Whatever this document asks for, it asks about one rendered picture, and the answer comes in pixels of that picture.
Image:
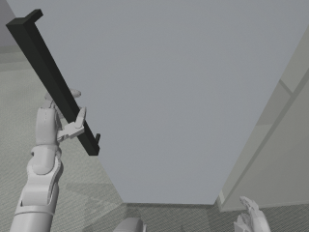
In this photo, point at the fridge door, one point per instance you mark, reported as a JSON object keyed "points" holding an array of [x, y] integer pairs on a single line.
{"points": [[173, 87]]}

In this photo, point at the robot right hand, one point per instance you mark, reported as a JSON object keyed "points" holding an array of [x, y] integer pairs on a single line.
{"points": [[256, 221]]}

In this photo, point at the handle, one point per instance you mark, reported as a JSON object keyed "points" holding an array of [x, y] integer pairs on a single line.
{"points": [[30, 41]]}

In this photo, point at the robot left forearm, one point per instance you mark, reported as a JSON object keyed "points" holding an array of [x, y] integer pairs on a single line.
{"points": [[37, 202]]}

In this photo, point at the robot left thigh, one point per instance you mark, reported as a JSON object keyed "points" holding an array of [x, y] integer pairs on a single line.
{"points": [[132, 224]]}

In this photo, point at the robot left hand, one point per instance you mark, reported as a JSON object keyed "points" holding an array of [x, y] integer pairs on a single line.
{"points": [[48, 122]]}

